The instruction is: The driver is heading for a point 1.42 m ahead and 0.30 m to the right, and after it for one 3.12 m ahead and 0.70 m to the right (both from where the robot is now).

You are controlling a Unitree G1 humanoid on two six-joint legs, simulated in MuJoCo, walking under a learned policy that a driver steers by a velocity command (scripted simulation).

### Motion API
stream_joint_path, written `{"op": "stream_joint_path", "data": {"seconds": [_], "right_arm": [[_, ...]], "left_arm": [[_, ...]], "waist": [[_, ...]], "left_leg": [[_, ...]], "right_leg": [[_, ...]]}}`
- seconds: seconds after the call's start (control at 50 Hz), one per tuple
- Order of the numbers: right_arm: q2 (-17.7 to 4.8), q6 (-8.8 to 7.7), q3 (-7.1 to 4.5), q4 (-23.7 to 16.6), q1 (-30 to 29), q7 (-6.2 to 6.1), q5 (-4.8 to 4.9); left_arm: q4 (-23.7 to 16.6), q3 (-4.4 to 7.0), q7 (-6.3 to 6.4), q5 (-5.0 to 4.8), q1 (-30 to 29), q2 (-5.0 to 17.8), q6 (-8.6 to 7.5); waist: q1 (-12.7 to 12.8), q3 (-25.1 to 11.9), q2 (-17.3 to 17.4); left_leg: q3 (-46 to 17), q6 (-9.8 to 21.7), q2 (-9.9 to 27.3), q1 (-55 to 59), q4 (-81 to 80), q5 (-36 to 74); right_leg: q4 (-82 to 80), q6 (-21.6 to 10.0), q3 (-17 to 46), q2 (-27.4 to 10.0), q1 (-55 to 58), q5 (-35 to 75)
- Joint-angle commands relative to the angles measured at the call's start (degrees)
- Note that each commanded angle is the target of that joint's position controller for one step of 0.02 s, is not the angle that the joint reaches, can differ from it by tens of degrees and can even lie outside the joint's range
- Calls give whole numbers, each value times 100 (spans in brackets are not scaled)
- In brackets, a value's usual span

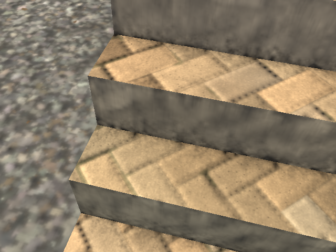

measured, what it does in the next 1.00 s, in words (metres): steps on the spot: right foot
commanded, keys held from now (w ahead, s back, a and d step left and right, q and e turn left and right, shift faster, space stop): w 1.00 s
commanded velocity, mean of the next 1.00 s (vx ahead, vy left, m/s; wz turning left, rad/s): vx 0.50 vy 0.00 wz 0.03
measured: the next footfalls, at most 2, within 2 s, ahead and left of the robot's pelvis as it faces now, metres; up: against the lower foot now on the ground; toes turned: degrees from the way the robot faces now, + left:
right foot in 0.12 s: +0.03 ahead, -0.12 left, +0.00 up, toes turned +0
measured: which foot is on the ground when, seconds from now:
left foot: down 0.00-1.00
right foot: up 0.00-0.10, down 0.12-1.00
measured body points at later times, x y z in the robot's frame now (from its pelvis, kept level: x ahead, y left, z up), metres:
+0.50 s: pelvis +0.01 -0.02 +0.01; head +0.02 -0.02 +0.46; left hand +0.12 +0.20 -0.13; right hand +0.11 -0.25 -0.13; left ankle -0.01 +0.04 -0.74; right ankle -0.01 -0.11 -0.74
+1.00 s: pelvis +0.02 -0.02 +0.01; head +0.02 -0.02 +0.46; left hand +0.09 +0.21 -0.13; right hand +0.10 -0.25 -0.14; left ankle -0.01 +0.04 -0.74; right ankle -0.01 -0.11 -0.74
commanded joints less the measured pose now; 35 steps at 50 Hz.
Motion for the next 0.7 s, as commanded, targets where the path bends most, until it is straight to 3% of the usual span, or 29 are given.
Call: {"op": "stream_joint_path", "data": {"seconds": [0.02, 0.08, 0.1, 0.12, 0.14, 0.16, 0.18, 0.2, 0.22, 0.26, 0.28, 0.32, 0.36, 0.5, 0.52, 0.64, 0.7], "right_arm": [[-756, -73, -88, -248, -31, -79, 6], [-671, -80, -50, -165, 84, -58, -9], [-655, -62, -49, -184, 3, -55, 26], [-658, -46, -54, -263, -218, -40, 109], [-687, -62, -79, -368, -350, 14, 181], [-650, -77, -99, -384, -124, 73, 195], [-536, -65, -58, -248, 120, 83, 213], [-523, -30, -30, -156, 86, 71, 173], [-528, 8, -13, -133, -64, 69, 96], [-602, 52, -4, -154, -312, 72, -6], [-610, 43, -1, -163, -444, 74, 4], [-525, -5, 28, -156, -533, 89, 35], [-563, -49, 24, -100, -529, 61, 61], [-589, -84, 51, -63, -622, 62, 65], [-587, -83, 63, -61, -608, 71, 64], [-685, -74, 80, -4, -417, 81, 29], [-721, -91, 89, -68, -606, 89, 56]], "left_arm": [[-272, -54, 118, -71, -85, 222, -99], [-242, -76, 227, -246, 124, 284, -217], [-168, -85, 248, -266, 321, 248, -271], [-53, -110, 257, -213, 641, 175, -338], [82, -104, 255, -112, 951, 237, -416], [125, -51, 248, -72, 923, 438, -454], [33, -76, 210, -72, 555, 327, -469], [-125, -131, 151, -51, 98, 121, -483], [-259, -158, 113, -49, -258, 78, -501], [-313, -137, 85, -79, -280, 234, -541], [-251, -145, 82, -74, -102, 221, -547], [-239, -115, 99, -53, -116, 365, -544], [-207, -137, 76, -66, -111, 357, -545], [-177, -163, 35, -44, -343, 431, -539], [-159, -190, 23, -44, -362, 345, -541], [-9, -195, 0, -20, -227, 415, -529], [-63, -202, -7, -33, -456, 461, -543]], "waist": [[33, -155, 623], [45, -307, 697], [113, -448, 670], [297, -578, 501], [323, -648, 200], [7, -744, -454], [-190, -792, -784], [-244, -587, -732], [-258, -351, -681], [-141, -228, -409], [-45, -228, -77], [-21, -243, 29], [36, -210, 131], [73, -290, 213], [57, -301, 202], [80, -242, 198], [57, -122, 105]], "left_leg": [[-804, -170, 1634, -162, -316, 4092], [-1129, -13, 1866, 1107, 105, 6558], [-1204, -33, 1900, 1470, 240, 6808], [-1167, -106, 1832, 1515, 414, 6675], [-1151, -202, 1685, 1216, 649, 6268], [-1108, -351, 1471, 772, 674, 5481], [-1067, -461, 1368, 472, 324, 4243], [-1041, -433, 1277, 425, -78, 3105], [-1027, -374, 1236, 453, -403, 2398], [-1002, -312, 1250, 566, -537, 2064], [-1021, -252, 1233, 421, -570, 1849], [-1059, -251, 1269, 334, -689, 1811], [-1051, -277, 1264, 227, -764, 1680], [-1053, -341, 1296, 155, -913, 1434], [-1077, -330, 1314, 157, -950, 1396], [-1154, -344, 1327, 239, -1090, 914], [-1095, -338, 1346, 126, -1046, 1120]], "right_leg": [[-888, -132, -139, 178, 1047, -472], [-2634, -429, -6, 267, 1016, -628], [-3292, -493, 13, 253, 1098, -413], [-4074, -546, 59, 138, 1520, 313], [-4225, -571, 259, -73, 2060, 1468], [-3745, -600, 528, -277, 2555, 2824], [-3689, -640, 645, -396, 2730, 2878], [-3855, -547, 620, -407, 2549, 2418], [-4016, -458, 595, -406, 2325, 2104], [-4187, -449, 642, -391, 2162, 1858], [-4283, -433, 655, -372, 2273, 1530], [-4303, -455, 673, -367, 2381, 1363], [-4334, -480, 740, -361, 2433, 1250], [-4448, -487, 780, -339, 2491, 1006], [-4454, -484, 787, -342, 2492, 964], [-4561, -489, 763, -297, 2349, 570], [-4569, -484, 829, -293, 2339, 818]]}}
Velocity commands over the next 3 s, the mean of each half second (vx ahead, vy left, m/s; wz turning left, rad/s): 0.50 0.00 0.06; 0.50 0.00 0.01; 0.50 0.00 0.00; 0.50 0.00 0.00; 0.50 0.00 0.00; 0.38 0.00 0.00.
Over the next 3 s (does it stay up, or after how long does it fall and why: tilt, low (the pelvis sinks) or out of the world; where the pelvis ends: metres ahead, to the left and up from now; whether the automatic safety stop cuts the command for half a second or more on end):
stays up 0.03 -0.02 0.01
